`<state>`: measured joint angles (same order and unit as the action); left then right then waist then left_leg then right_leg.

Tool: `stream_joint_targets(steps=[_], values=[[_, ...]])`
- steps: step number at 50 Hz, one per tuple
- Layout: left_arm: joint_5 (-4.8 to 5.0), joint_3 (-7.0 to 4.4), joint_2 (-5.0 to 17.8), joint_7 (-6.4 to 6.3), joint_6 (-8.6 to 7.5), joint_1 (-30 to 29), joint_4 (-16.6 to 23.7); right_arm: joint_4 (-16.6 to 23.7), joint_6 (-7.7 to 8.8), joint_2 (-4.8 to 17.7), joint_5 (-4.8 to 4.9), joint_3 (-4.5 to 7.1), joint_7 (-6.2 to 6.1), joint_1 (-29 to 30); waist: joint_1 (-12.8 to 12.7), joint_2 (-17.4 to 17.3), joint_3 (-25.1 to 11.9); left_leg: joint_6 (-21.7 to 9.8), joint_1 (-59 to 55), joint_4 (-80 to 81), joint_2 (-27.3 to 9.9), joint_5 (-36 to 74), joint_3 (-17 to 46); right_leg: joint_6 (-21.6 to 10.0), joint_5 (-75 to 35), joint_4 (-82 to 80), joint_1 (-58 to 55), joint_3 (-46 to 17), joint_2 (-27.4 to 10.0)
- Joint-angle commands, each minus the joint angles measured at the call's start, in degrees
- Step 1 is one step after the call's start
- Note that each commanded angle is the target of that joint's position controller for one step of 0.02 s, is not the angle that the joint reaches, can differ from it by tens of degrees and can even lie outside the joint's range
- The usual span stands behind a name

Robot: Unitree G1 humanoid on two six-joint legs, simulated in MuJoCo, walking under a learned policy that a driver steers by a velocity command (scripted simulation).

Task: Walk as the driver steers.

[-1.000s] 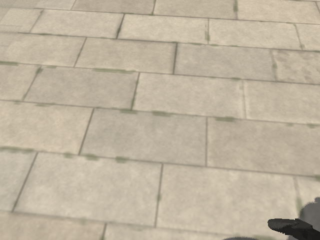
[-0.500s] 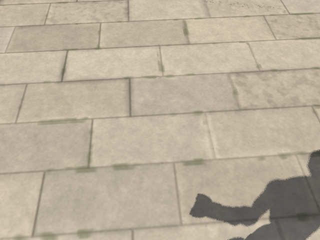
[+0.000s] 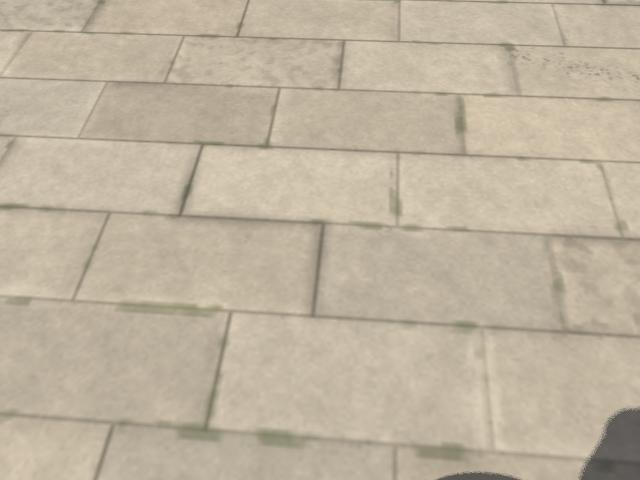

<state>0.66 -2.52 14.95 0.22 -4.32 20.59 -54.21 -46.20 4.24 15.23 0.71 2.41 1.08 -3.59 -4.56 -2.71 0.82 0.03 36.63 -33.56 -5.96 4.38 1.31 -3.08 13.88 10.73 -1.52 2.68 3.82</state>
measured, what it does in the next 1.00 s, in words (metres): walks ahead, turning right: left foot, then right foot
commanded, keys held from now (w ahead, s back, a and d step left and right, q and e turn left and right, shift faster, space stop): e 0.78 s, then no key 0.22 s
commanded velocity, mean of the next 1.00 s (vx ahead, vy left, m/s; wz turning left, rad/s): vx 0.12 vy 0.00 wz -0.43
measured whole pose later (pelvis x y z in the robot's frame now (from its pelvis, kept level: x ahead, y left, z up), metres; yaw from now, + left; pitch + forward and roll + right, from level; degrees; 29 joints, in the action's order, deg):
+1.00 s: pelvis +0.20 +0.00 -0.01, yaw -29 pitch +1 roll +1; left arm -0.1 -3.7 16.6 -1.6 1.8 7.3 -40.7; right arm -50.9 -0.1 17.3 0.5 4.3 -0.6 -4.8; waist -0.1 -0.2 2.1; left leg 3.1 18.8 -35.7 -0.4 -17.2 1.7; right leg -2.3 12.3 28.3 17.0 -6.5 4.2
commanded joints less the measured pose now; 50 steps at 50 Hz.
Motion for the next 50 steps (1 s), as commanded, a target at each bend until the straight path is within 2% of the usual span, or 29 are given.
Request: stream_joint_targets(steps=[1,3,4,5,6,7,8,9,10,11,12,14,16,20,24,27,28,29,30,31,32,33,34,36,38,41,47,49,50], values=[[0.35,-2.16,9.71,-0.65,0.68,3.23,0.52,6.27,1.60,3.68,-0.02,0.53,1.02,8.79,0.02,5.40,4.83,-1.01,1.56,4.86,1.74,-1.67,0.02,-7.67,-21.71,0.62,-0.96,-8.61,-17.18],[0.21,-2.56,10.58,-1.13,1.47,2.31,0.54,5.57,2.20,5.48,-0.74,1.20,1.29,5.49,2.40,7.24,2.13,-2.13,-4.80,7.01,3.78,-3.64,-0.21,-5.86,-31.96,6.42,-2.59,-9.73,-17.03],[0.24,-2.72,11.09,-1.31,1.75,0.83,1.00,4.23,2.51,6.93,-1.17,1.90,1.10,0.89,5.02,8.05,-0.91,-3.11,-11.84,8.28,5.43,-2.55,-1.31,-4.61,-39.44,11.48,-2.17,-9.64,-15.67],[0.19,-2.40,10.33,-1.35,1.83,-0.13,1.70,2.09,2.84,9.32,-1.73,2.93,0.70,-6.13,8.44,7.06,-5.92,-4.66,-23.34,9.96,4.98,5.96,-1.82,-2.43,-40.66,19.78,0.88,-8.19,-12.24],[-0.89,-1.50,7.90,-1.37,1.56,-1.16,4.24,0.86,2.86,13.28,-3.12,3.79,-0.03,-14.07,10.84,1.81,-14.92,-7.85,-41.68,3.98,-4.70,26.55,6.20,0.26,-24.21,34.91,12.69,-6.43,-7.84],[-0.94,0.60,0.47,-0.92,1.03,9.39,3.41,0.96,1.70,15.88,-2.73,4.07,-0.26,-14.83,6.88,-13.67,-25.31,-18.46,-62.61,1.68,-22.03,40.36,24.54,4.25,23.95,56.86,33.15,-4.11,0.87],[0.38,-1.11,7.41,-1.06,1.00,8.38,2.51,2.37,0.72,11.14,-1.83,3.07,-0.37,-15.27,9.55,-7.90,-29.87,-17.84,-59.47,4.52,-20.24,30.86,26.46,4.54,27.02,63.26,34.23,-11.61,-1.02],[1.91,-2.32,10.21,-1.31,1.34,2.41,4.56,3.01,0.20,8.88,-1.49,2.32,-0.78,-10.95,8.95,-6.20,-20.78,-15.44,-51.98,6.86,-17.52,25.91,18.29,4.55,24.02,64.11,38.32,-9.96,-3.70],[1.85,-2.37,9.24,-1.87,2.08,-0.18,5.23,2.95,-0.06,7.55,-1.30,1.93,-1.17,-7.12,7.28,-3.55,-14.14,-13.79,-43.52,9.42,-14.72,21.62,13.59,5.25,20.03,61.95,38.90,-7.79,-6.00],[1.10,-2.75,8.55,-2.30,3.22,-0.55,5.10,2.78,-0.23,5.99,-1.29,1.50,-1.29,-4.41,5.74,-2.70,-9.51,-13.19,-35.40,12.02,-13.18,17.60,9.74,5.89,17.14,60.03,37.04,-7.09,-7.55],[0.95,-2.86,7.03,-2.52,4.69,0.95,5.20,2.50,-0.20,5.70,-2.04,1.46,-1.20,-2.31,3.57,-4.42,-7.34,-12.66,-27.73,14.93,-11.87,13.40,6.53,6.15,14.85,58.15,32.03,-6.73,-8.80],[0.77,-2.82,4.70,-2.80,6.60,1.95,6.18,2.39,-0.10,6.12,-2.77,1.78,-1.07,0.88,1.84,-5.25,-5.01,-13.80,-20.18,19.00,-11.33,8.10,2.37,6.62,12.44,54.90,28.00,-4.66,-8.48],[0.30,-3.02,4.67,-2.76,7.22,-0.09,8.17,1.91,-0.14,7.63,-2.56,2.38,-1.60,1.85,1.72,-4.95,-4.88,-14.49,-19.68,20.69,-12.17,5.79,0.02,6.43,8.61,49.99,28.18,-4.30,-9.31],[0.03,-3.18,5.34,-1.46,7.34,-5.05,11.03,1.17,-1.43,9.26,-1.78,2.93,-2.87,2.99,2.85,-3.78,-5.81,-13.60,-21.29,21.76,-12.45,-1.32,-4.51,5.23,0.50,39.95,25.01,-2.75,-9.82],[0.03,-3.83,6.75,-0.15,8.04,-9.09,13.82,0.03,-3.09,11.05,-0.63,3.55,-2.80,1.73,3.97,-3.40,-4.64,-12.05,-26.12,19.28,-14.34,-5.23,-5.20,3.72,3.19,33.19,24.21,-0.71,-8.88],[-0.18,-4.39,6.85,0.45,8.17,-7.63,14.10,-0.73,-4.11,11.24,0.75,3.84,-2.67,1.87,2.20,-2.80,-4.50,-7.89,-27.44,12.37,-13.18,-7.03,-7.19,0.97,-1.18,21.34,18.26,1.98,-6.44],[-0.58,-5.12,8.51,0.00,8.04,-5.79,13.66,-2.06,-4.40,9.57,0.72,3.59,-2.44,-1.19,2.03,0.16,-4.67,-4.47,-25.43,6.76,-10.57,-10.86,-9.09,-0.94,-7.25,16.17,13.67,0.06,-5.70],[-0.62,-6.75,14.52,-1.06,7.72,-3.69,13.93,-1.86,-4.57,6.64,-0.97,2.90,-2.05,-2.51,3.05,13.36,-4.47,0.91,-16.14,-8.68,-4.09,-21.58,-14.80,-5.05,-27.04,10.54,6.90,-13.98,-15.04],[-1.66,-7.23,19.46,-1.35,7.09,-4.32,15.35,1.70,-4.40,5.65,-2.35,2.51,-2.29,1.37,3.23,23.23,-4.15,5.00,0.28,-23.02,5.11,-43.10,-11.48,-16.54,-34.76,8.96,2.64,-31.84,-25.88],[-2.27,-6.50,16.31,-0.76,5.54,-3.46,15.53,1.86,-4.31,7.73,-1.92,3.15,-2.43,4.83,0.54,14.01,-7.82,4.29,1.51,-31.98,4.94,-43.59,-1.87,-18.22,-32.74,8.61,3.18,-30.49,-24.79],[-1.99,-6.07,15.30,-0.72,4.32,-5.27,15.55,1.86,-4.33,7.87,-0.56,3.34,-2.48,4.67,2.09,11.63,-7.44,3.10,2.49,-33.61,4.27,-38.87,0.23,-15.54,-30.81,8.71,3.48,-25.55,-22.05],[-0.97,-5.92,14.13,-1.01,3.80,-8.43,16.06,0.50,-4.39,7.70,-0.42,3.52,-3.01,3.00,3.73,8.70,-7.04,2.63,2.71,-32.43,3.27,-34.13,1.25,-12.26,-27.07,9.25,4.04,-22.18,-19.37],[0.03,-5.28,12.25,-1.38,3.91,-10.85,16.55,0.11,-4.43,8.92,-0.96,3.94,-3.49,2.82,4.41,8.54,-6.52,2.64,2.62,-30.91,2.82,-31.09,1.88,-10.54,-25.98,9.21,4.96,-21.00,-18.58],[-0.33,-4.65,11.15,-2.03,4.27,-11.57,17.17,-0.12,-4.27,8.59,-1.05,4.13,-3.50,2.14,5.35,9.48,-7.73,3.02,-1.33,-31.15,4.15,-27.18,1.80,-10.33,-28.12,9.14,7.32,-19.58,-16.80],[-0.35,-4.73,11.44,-2.37,4.40,-10.90,17.33,-0.19,-4.11,7.58,-0.58,3.90,-3.39,1.92,5.15,9.03,-7.99,3.45,-1.89,-26.23,5.01,-25.11,2.02,-10.28,-27.17,9.18,6.32,-19.52,-15.94],[-0.27,-4.71,11.66,-2.80,4.80,-10.86,17.40,-0.40,-4.15,6.45,-0.48,3.31,-3.11,2.40,4.27,9.73,-7.84,4.45,-4.58,-17.61,5.19,-23.71,2.24,-10.25,-22.58,9.34,6.12,-19.96,-15.62],[-1.12,-3.81,11.02,-2.01,5.51,-12.16,16.55,-0.99,-3.92,7.37,-0.08,3.03,-2.06,1.38,2.99,11.37,-5.66,3.81,-14.77,-7.28,5.18,-24.96,0.70,-10.27,-18.26,10.14,11.70,-22.01,-15.24],[-0.78,-3.19,10.22,-1.92,5.74,-13.32,16.20,-1.54,-3.44,6.96,-0.16,2.85,-1.53,-0.35,4.22,10.85,-5.28,2.69,-18.62,0.37,5.45,-21.85,-0.09,-9.13,-18.86,12.16,11.93,-22.49,-14.39],[-0.44,-2.76,9.50,-1.97,5.87,-14.06,16.01,-2.26,-3.11,6.40,-0.42,2.66,-1.19,-2.22,5.70,10.17,-5.15,1.75,-22.88,8.22,5.71,-15.48,-0.87,-7.52,-17.91,13.43,13.17,-21.85,-13.08]])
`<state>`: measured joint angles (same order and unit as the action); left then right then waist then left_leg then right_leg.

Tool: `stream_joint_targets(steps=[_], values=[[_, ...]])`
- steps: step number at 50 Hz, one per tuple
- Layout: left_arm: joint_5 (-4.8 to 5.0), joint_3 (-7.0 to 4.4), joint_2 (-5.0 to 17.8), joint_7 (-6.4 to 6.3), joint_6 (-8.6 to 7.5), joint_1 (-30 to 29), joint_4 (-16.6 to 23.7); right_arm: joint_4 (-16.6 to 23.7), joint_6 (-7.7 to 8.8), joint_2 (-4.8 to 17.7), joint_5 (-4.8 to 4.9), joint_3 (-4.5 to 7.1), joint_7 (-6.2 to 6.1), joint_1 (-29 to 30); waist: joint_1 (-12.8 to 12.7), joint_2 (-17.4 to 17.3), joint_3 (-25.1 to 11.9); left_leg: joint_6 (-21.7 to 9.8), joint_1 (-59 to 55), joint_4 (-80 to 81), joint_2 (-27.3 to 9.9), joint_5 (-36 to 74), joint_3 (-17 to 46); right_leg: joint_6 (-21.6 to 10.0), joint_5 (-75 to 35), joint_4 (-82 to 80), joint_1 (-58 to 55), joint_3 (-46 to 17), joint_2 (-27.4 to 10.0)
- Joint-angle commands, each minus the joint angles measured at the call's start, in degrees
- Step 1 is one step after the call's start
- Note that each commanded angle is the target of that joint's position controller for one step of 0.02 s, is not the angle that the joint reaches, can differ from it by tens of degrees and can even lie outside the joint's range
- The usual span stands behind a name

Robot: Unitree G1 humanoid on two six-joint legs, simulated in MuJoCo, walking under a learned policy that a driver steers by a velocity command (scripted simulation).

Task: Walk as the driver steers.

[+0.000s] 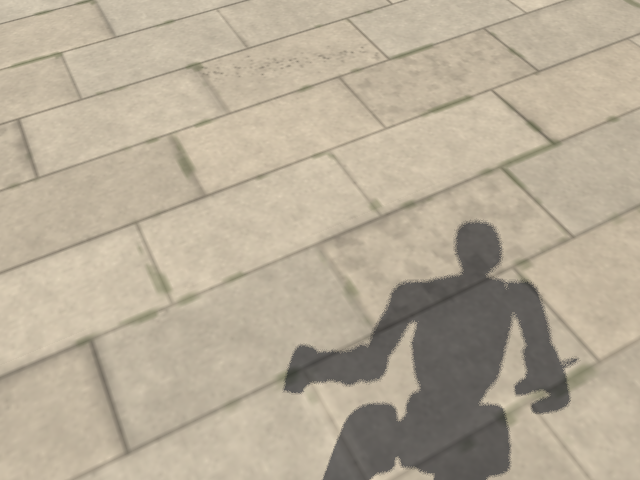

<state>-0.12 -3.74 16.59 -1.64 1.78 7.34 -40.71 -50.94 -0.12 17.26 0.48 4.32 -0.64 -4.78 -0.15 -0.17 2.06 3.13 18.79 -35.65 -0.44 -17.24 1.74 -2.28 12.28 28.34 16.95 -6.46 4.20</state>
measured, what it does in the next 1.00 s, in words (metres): steps on the spot: left foot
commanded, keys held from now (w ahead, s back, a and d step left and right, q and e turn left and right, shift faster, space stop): no key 1.00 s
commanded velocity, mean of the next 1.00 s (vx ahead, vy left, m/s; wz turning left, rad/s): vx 0.00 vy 0.00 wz -0.06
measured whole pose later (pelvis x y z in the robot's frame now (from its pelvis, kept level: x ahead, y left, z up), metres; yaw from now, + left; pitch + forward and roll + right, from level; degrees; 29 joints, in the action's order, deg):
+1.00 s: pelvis +0.01 +0.02 +0.00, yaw -1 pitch -2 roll +0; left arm -0.2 -1.6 13.9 -1.9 0.2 10.1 -59.4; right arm -61.3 0.6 14.4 -0.3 0.6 -1.5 -10.2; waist 0.7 -0.1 2.5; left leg 0.0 10.5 -27.5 0.1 -15.2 0.5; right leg 0.3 14.6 27.4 10.9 -4.6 1.5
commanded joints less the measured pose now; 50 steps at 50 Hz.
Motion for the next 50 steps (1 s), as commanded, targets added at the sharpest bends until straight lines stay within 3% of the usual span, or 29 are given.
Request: stream_joint_targets(steps=[1,2,3,4,5,8,10,11,12,14,19,36,50], values=[[0.31,-1.15,6.93,-0.15,-0.35,0.73,1.93,2.17,1.48,5.34,-0.92,0.78,0.72,-2.07,1.36,5.68,-6.45,-2.70,-9.74,15.07,-1.75,13.51,0.69,-5.69,-12.39,-3.03,-3.22,-11.98,-11.46],[-0.68,-0.48,4.88,-0.21,-0.62,2.57,1.85,2.38,1.58,9.08,-2.04,1.28,0.57,-3.36,-0.16,-2.44,-7.87,-5.57,-14.36,16.62,-10.45,23.02,9.29,-2.17,-3.73,4.31,0.28,-7.29,-6.57],[-0.46,-0.62,4.22,-0.07,-0.93,4.30,2.25,2.11,1.44,10.52,-2.30,1.21,0.44,-0.42,-3.66,-11.39,-5.76,-13.03,-10.92,16.21,-16.47,27.57,15.45,0.65,10.46,5.99,3.75,-1.28,-0.53],[-1.10,-0.94,6.41,-0.13,-1.07,2.43,1.92,3.09,1.73,6.96,-2.26,0.27,0.42,2.59,-2.28,-11.57,-5.57,-16.34,-7.00,17.79,-18.13,22.94,17.34,2.51,13.96,8.33,0.65,-0.19,-2.49],[-0.70,-1.46,7.49,-0.17,-1.09,0.84,1.80,3.21,1.99,5.95,-2.11,-0.13,0.36,3.77,-1.80,-10.71,-4.85,-15.20,-7.05,17.63,-15.77,20.27,15.62,2.80,11.32,8.25,-0.22,0.21,-3.08],[-0.94,-0.98,5.06,-0.11,-0.32,-0.09,0.77,1.87,2.45,6.38,-0.85,-0.43,0.18,2.99,-1.59,-9.24,-4.79,-10.06,-7.54,15.38,-10.88,18.34,10.13,2.85,-1.78,-0.98,-5.43,0.08,-4.82],[-0.67,-1.01,6.22,0.14,0.00,-0.04,0.50,0.84,2.66,6.28,-1.27,-0.71,0.57,0.00,-0.02,-5.46,-5.51,-6.86,-5.71,14.22,-7.21,12.63,6.95,1.59,-12.09,-1.84,-10.30,-1.01,-6.18],[-0.28,-1.41,7.41,0.27,0.00,0.39,-0.61,0.68,2.65,6.37,-1.12,-0.68,0.64,-1.20,1.16,-1.68,-5.39,-5.63,-6.11,14.49,-5.09,9.71,4.51,0.41,-10.10,-0.65,-8.98,-1.00,-5.55],[-0.27,-1.23,6.10,0.50,-0.17,0.45,-0.70,0.29,2.55,6.84,-1.02,-0.72,0.55,-0.19,0.14,-2.45,-4.80,-4.99,-6.89,13.42,-4.58,8.38,3.61,0.07,-9.04,-1.44,-8.06,-1.07,-5.37],[-0.67,-0.95,5.54,0.59,-0.54,0.53,-1.90,0.12,2.19,5.32,-0.85,-1.16,0.29,0.46,0.63,-0.74,-3.87,-4.91,-7.06,12.43,-3.99,8.44,2.58,0.30,-9.58,-2.87,-7.23,-1.67,-5.74],[-0.58,-0.70,5.31,0.38,-1.39,1.12,-4.50,-1.42,1.35,4.89,-0.95,-1.50,0.03,-0.20,1.19,1.79,-2.77,-4.61,-8.09,11.63,-2.90,8.01,1.36,0.53,-8.57,-4.09,-5.90,-1.99,-5.93],[-0.22,0.36,4.61,-0.27,-2.11,2.44,-12.53,-6.79,1.08,4.58,-0.86,-2.13,-0.63,-2.38,0.83,0.28,-1.53,-3.89,-7.67,12.87,-1.69,7.40,0.63,0.77,-7.04,-4.93,-6.48,-0.55,-5.24],[-0.04,1.07,3.78,-0.48,-1.98,3.30,-17.36,-8.68,1.16,3.74,-0.80,-2.76,-1.08,-6.13,0.69,0.32,-0.72,-4.11,-7.09,13.21,-1.25,7.39,0.43,1.23,-6.37,-5.14,-6.03,0.61,-4.66]])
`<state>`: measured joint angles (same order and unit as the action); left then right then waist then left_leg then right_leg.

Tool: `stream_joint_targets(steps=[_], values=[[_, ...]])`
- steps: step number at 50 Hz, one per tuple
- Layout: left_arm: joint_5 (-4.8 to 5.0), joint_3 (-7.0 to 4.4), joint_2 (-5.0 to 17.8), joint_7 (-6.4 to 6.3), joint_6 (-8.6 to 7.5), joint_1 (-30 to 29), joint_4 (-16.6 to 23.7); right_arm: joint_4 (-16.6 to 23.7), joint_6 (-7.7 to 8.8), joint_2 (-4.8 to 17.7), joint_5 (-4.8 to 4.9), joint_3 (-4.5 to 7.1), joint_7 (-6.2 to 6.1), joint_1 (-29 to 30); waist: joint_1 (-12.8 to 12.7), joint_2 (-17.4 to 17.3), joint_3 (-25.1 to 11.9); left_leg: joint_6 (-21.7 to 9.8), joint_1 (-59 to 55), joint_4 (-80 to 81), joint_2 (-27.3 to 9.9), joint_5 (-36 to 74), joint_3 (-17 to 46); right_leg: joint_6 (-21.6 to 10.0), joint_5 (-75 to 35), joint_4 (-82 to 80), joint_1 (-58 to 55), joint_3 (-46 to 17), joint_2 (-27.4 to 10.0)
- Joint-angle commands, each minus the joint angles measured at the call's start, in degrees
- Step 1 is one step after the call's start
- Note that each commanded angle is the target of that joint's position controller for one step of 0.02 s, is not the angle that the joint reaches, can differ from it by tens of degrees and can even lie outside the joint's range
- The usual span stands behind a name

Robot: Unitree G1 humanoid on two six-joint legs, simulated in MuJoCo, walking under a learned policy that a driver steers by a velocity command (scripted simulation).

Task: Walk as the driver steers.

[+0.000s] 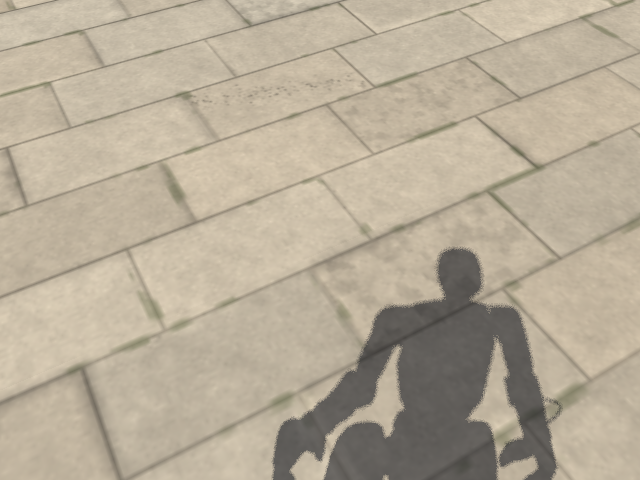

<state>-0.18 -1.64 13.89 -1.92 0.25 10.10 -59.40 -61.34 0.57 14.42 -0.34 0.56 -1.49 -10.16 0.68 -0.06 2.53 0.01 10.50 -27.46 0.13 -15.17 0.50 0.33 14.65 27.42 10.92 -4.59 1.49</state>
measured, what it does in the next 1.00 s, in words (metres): walks ahead: left foot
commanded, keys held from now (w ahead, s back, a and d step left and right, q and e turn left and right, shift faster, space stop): no key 0.40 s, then w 0.24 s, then no key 0.36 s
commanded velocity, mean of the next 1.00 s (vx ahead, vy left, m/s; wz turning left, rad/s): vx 0.10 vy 0.00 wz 0.00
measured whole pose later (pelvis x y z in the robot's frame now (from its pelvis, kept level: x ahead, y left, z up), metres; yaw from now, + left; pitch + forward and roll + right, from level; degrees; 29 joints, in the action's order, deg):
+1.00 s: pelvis +0.12 -0.03 +0.00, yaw -1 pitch +1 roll -1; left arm 0.3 -0.4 10.9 -1.3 -2.9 19.7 -63.1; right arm -54.5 1.7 13.2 0.6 1.6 -1.0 -4.4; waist -2.2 -1.8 2.0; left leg -1.5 22.5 -30.9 -1.5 -5.7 -1.1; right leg -2.2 20.1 22.0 2.3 1.7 2.8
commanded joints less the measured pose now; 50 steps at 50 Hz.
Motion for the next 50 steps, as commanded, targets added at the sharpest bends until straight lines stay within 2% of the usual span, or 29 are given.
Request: stream_joint_targets(steps=[1,20,21,22,23,24,26,27,28,29,30,31,32,33,34,35,36,37,39,40,41,42,44,45,46,48,49,50], values=[[0.03,-0.99,6.42,-0.23,-0.44,0.63,1.05,1.65,0.47,6.50,0.02,0.97,-0.24,-0.99,-0.15,0.19,-1.15,-1.00,1.22,5.02,-1.80,5.34,1.66,-1.36,-8.69,-4.23,0.06,-1.21,-1.93],[0.13,-0.20,4.89,-0.61,-0.33,3.35,-2.54,1.14,0.59,4.66,0.15,0.51,-0.39,-5.26,-0.41,-0.10,-0.35,-1.51,1.69,5.15,-1.48,5.60,1.63,-0.79,-8.10,-4.03,0.88,-0.31,-1.65],[0.12,0.01,4.08,-0.63,-0.28,4.44,-3.18,0.59,0.52,4.11,0.13,0.39,-0.45,-6.34,-0.46,-0.43,-1.66,-1.68,1.22,5.79,-1.09,-0.37,1.39,-0.83,-2.87,-3.97,0.38,0.54,-0.92],[0.38,-0.02,4.00,-0.73,-0.21,4.66,-3.32,0.48,0.34,4.86,0.47,0.71,-0.64,-6.67,-0.36,-1.23,-0.71,-2.43,1.98,6.34,-0.77,-9.96,1.76,-1.18,5.32,-2.48,1.91,1.97,0.52],[0.62,-0.20,4.45,-0.79,-0.33,4.41,-3.00,0.79,0.21,6.46,0.89,1.26,-0.84,-6.75,-0.14,-2.63,1.03,-3.97,3.36,7.29,-1.64,-20.00,3.72,-1.75,14.01,-0.15,4.91,3.21,1.71],[0.64,-0.25,4.58,-0.73,-0.78,3.56,-2.27,1.10,0.32,7.46,1.13,1.62,-0.94,-7.43,0.34,-4.11,3.25,-5.95,4.46,9.61,-4.21,-27.65,7.68,-2.34,18.21,2.22,8.72,3.64,1.81],[0.86,0.21,2.36,-0.06,-2.60,1.62,-0.61,0.84,1.25,10.32,1.62,2.78,-0.83,-10.93,1.46,-9.85,5.00,-11.54,2.43,16.74,-14.14,-35.28,21.61,-2.41,12.75,12.22,14.65,6.10,1.09],[1.08,0.17,2.44,0.36,-3.47,0.74,-0.06,1.03,1.72,10.87,1.64,3.21,-0.80,-11.23,1.60,-10.02,6.24,-13.88,3.94,19.04,-18.07,-34.15,26.78,-2.79,10.30,16.64,15.51,5.12,-1.18],[1.35,-0.06,2.80,0.77,-4.12,0.55,0.23,1.73,2.14,10.37,1.31,3.22,-0.68,-10.37,0.98,-8.96,6.62,-14.45,4.44,19.65,-19.13,-31.58,27.80,-3.40,11.50,19.17,16.31,4.36,-2.51],[1.62,-0.05,2.44,1.12,-4.63,1.26,0.34,2.58,2.48,10.10,1.38,3.23,-0.43,-8.82,-0.07,-8.83,6.66,-13.87,4.59,19.19,-18.92,-28.72,26.34,-4.17,13.49,17.73,15.94,4.15,-3.48],[1.86,-0.09,2.30,1.38,-5.11,2.51,0.15,3.60,2.57,9.72,1.95,3.22,-0.22,-6.65,-1.47,-8.37,6.36,-12.14,5.85,18.11,-17.19,-25.30,22.47,-4.90,13.16,11.86,12.18,4.60,-3.82],[1.93,-0.37,2.23,1.49,-5.49,5.81,-1.19,4.74,2.37,9.60,2.61,3.22,-0.06,-3.60,-3.80,-7.69,5.57,-9.85,9.75,16.02,-13.56,-21.42,16.44,-5.36,8.30,2.88,3.37,6.57,-2.66],[1.66,-0.94,2.60,1.45,-5.51,9.76,-3.38,5.29,2.16,9.30,2.73,3.23,0.08,-3.13,-4.98,-6.36,4.11,-8.32,12.97,12.04,-9.73,-17.35,11.70,-4.42,1.59,-1.44,-5.13,8.41,-0.03],[1.13,-1.46,3.51,1.39,-5.17,13.32,-4.74,5.82,2.24,7.52,2.32,2.71,0.14,-2.66,-5.88,-2.86,2.79,-6.50,15.17,4.47,-6.42,-9.10,7.25,-3.97,-0.96,-3.45,-10.21,5.09,-1.30],[0.78,-2.37,7.19,1.04,-4.88,19.19,-5.43,6.67,2.68,3.63,1.10,1.57,0.42,-2.60,-6.83,9.22,-1.21,-2.81,19.94,-13.53,-0.56,-6.15,-0.37,-6.27,-3.54,-8.94,-16.49,-9.33,-11.37],[0.20,-3.29,13.05,1.66,-5.02,23.65,-5.79,8.12,3.39,2.24,1.12,1.41,-0.02,-3.61,-7.14,19.26,-2.32,-0.83,28.97,-26.51,3.93,-17.88,-2.21,-14.42,-10.36,-14.24,-19.20,-27.71,-22.43],[-0.36,-2.05,9.19,1.74,-5.83,20.05,-4.89,7.55,3.64,4.34,1.92,1.97,-0.09,-4.37,-4.52,10.79,0.15,-0.85,30.91,-36.60,0.78,-19.90,2.74,-16.92,-16.56,-12.92,-16.01,-28.65,-24.38],[-0.10,-1.46,6.87,1.71,-6.32,15.92,-3.28,7.01,3.67,4.91,2.28,2.18,0.26,-5.06,-2.57,6.77,1.40,-1.30,31.51,-40.13,-0.98,-16.19,4.18,-15.56,-24.46,-11.07,-14.20,-21.67,-22.57],[0.48,-0.90,5.75,1.81,-5.97,10.43,-1.13,6.45,3.44,5.55,1.42,2.85,0.42,-4.20,-0.90,4.83,0.77,-1.33,30.25,-36.23,-3.72,-8.66,2.34,-11.41,-34.20,-10.76,-12.90,-10.59,-17.53],[0.28,-0.33,4.19,1.52,-5.43,10.24,-1.12,6.73,3.27,5.20,1.29,3.02,0.54,-2.78,-0.86,5.37,0.52,-0.98,27.82,-32.75,-4.03,-5.52,1.28,-9.90,-37.78,-11.03,-11.62,-6.53,-15.15],[-0.23,0.20,2.96,1.19,-4.97,10.82,-1.49,6.80,3.03,3.61,1.39,2.74,0.76,-2.09,-0.73,5.96,-0.01,-0.46,24.92,-28.49,-3.62,-2.97,0.08,-9.10,-40.81,-10.88,-10.30,-3.38,-13.22],[-0.62,0.52,2.74,0.78,-4.60,11.09,-1.68,7.07,2.78,1.86,1.45,2.29,0.87,-1.06,-0.64,6.18,-0.60,0.04,21.99,-23.40,-3.32,-1.04,-0.66,-8.75,-43.20,-10.34,-9.22,-0.99,-11.85],[-0.81,0.25,5.39,0.12,-4.02,10.73,-1.60,8.16,2.33,0.32,1.37,1.49,0.74,2.33,-1.15,6.33,-1.47,0.55,15.44,-14.07,-1.88,1.41,-2.47,-8.75,-45.74,-9.33,-6.11,1.83,-10.51],[-0.67,-0.14,6.98,0.05,-3.79,11.26,-1.81,8.47,2.00,0.86,1.34,1.47,0.59,3.33,-1.51,6.55,-2.19,0.61,12.87,-11.76,-1.09,2.18,-3.19,-9.21,-46.71,-8.86,-5.39,1.49,-11.09],[-0.34,-0.35,7.59,0.05,-3.60,11.38,-1.97,8.48,1.62,1.64,1.40,1.56,0.48,3.35,-1.43,6.82,-2.82,0.42,10.69,-10.02,-0.75,3.67,-3.26,-9.67,-46.88,-8.60,-5.05,0.79,-11.89],[0.70,-0.41,7.00,0.20,-3.37,9.78,-1.94,8.13,1.09,2.76,1.29,1.83,0.37,2.63,-0.15,6.62,-2.37,-1.01,6.50,-4.77,-0.49,8.31,-3.04,-9.42,-43.69,-7.42,-3.93,0.05,-12.39],[1.17,-0.43,6.53,0.35,-3.33,9.34,-2.09,7.64,1.03,3.46,0.83,2.14,0.29,1.63,0.86,5.57,-2.19,-2.14,3.16,-0.14,-0.27,13.09,-2.90,-8.39,-40.92,-6.13,-3.20,0.11,-11.59],[1.05,-0.63,6.52,0.59,-3.48,10.93,-2.69,7.20,0.99,5.59,0.23,2.88,0.01,0.25,1.31,3.46,-2.79,-3.37,-1.12,3.10,-1.38,21.81,-1.00,-6.56,-36.91,-4.53,-2.81,0.44,-9.71]])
